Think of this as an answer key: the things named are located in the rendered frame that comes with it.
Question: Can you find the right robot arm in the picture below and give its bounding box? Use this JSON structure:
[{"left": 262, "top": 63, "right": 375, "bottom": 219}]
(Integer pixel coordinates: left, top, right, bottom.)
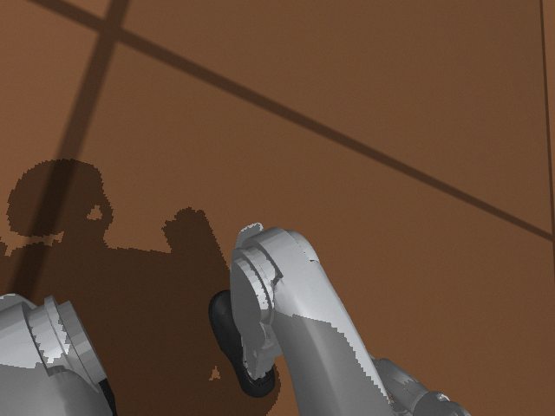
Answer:
[{"left": 413, "top": 391, "right": 471, "bottom": 416}]

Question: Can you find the right robot foot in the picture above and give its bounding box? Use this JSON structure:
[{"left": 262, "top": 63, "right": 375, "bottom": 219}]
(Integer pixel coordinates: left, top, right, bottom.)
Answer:
[{"left": 208, "top": 290, "right": 275, "bottom": 398}]

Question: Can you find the right robot hand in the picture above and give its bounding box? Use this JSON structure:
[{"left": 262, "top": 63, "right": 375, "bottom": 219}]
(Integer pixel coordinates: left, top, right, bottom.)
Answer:
[{"left": 368, "top": 352, "right": 430, "bottom": 416}]

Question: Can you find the left robot foot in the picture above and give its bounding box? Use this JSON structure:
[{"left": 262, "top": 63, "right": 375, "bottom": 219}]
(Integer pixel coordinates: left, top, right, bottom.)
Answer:
[{"left": 99, "top": 379, "right": 118, "bottom": 416}]

